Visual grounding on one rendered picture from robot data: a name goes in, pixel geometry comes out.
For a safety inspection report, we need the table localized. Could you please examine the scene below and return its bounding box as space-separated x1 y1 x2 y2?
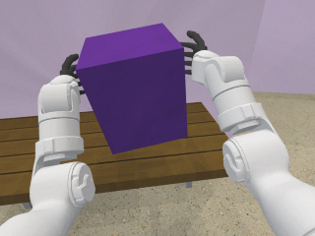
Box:
0 101 228 209

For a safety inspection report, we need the robot right forearm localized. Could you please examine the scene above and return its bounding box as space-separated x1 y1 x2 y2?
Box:
191 50 290 167

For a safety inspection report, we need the carton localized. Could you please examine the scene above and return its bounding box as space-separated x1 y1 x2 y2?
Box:
75 23 188 154

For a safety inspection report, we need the left robot hand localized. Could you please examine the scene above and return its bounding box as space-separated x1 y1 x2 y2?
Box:
59 53 86 95

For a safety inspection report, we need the robot left forearm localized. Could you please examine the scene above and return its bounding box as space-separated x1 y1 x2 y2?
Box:
30 75 85 205

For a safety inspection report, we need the right robot hand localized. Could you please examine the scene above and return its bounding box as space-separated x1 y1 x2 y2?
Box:
180 30 208 75

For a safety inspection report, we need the right robot upper arm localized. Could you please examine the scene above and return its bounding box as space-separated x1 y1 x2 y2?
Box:
222 129 315 236

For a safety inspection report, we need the left robot upper arm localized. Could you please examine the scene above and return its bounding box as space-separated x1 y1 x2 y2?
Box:
0 161 95 236

